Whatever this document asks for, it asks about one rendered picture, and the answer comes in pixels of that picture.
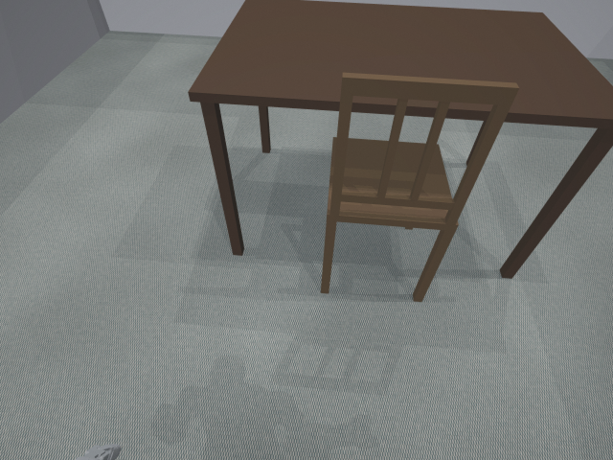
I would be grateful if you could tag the chair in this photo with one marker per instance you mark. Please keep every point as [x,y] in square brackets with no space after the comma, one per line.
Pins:
[404,184]

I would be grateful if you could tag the table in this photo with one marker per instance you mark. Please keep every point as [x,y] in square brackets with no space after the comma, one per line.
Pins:
[293,53]

